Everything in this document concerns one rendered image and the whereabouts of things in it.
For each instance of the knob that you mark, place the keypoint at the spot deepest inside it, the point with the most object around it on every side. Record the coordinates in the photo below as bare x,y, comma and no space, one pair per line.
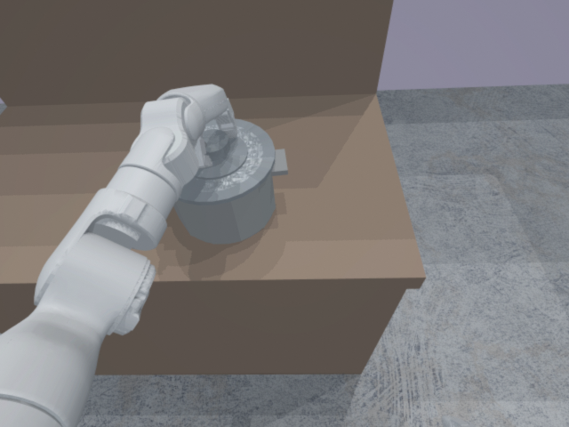
217,143

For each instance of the left robot hand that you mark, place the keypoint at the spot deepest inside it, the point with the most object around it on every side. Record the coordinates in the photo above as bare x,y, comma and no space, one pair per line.
216,106

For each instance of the pot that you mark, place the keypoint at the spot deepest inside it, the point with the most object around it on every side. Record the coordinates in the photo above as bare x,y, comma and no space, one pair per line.
237,220

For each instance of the left robot forearm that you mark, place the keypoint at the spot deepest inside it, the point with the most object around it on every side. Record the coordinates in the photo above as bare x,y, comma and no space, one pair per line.
132,210

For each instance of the table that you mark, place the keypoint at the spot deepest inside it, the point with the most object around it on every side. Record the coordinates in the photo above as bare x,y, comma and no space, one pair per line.
309,294

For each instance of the lid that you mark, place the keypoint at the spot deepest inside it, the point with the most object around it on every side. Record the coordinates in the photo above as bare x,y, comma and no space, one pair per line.
247,165

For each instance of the robot left upper arm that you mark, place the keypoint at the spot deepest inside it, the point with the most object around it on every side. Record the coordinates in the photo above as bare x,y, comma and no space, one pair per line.
48,360

